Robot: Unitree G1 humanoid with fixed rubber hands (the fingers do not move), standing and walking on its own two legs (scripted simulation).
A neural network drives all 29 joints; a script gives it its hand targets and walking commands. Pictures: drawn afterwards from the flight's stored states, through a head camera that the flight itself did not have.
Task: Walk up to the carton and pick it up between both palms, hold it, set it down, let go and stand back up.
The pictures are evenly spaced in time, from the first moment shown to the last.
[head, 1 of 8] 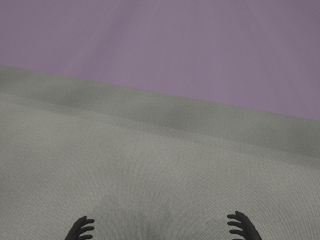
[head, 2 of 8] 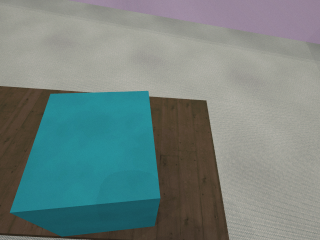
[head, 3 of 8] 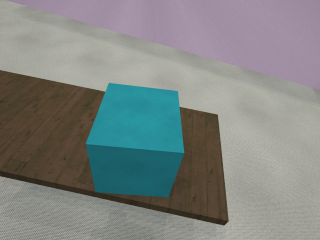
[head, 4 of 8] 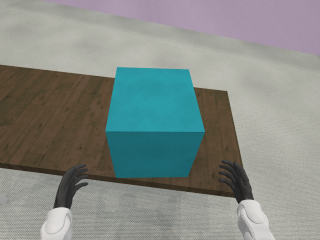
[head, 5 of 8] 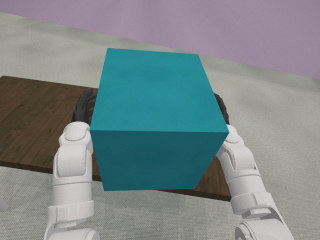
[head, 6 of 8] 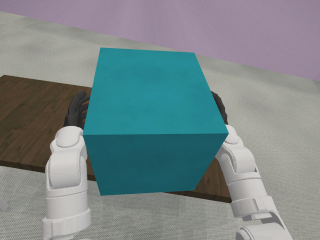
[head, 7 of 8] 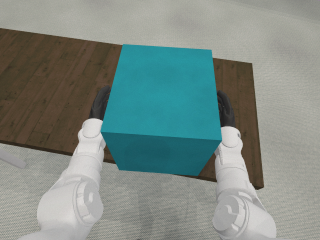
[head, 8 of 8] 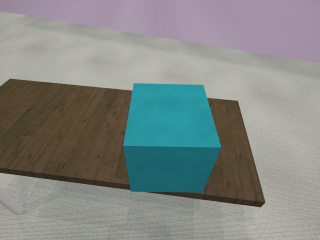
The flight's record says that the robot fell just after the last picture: no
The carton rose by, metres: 0.17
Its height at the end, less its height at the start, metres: +0.00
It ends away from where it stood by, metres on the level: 0.03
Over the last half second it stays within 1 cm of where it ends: yes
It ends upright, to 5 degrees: yes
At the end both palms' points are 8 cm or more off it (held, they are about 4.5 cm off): yes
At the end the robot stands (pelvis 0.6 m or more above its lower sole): yes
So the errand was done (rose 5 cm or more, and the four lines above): yes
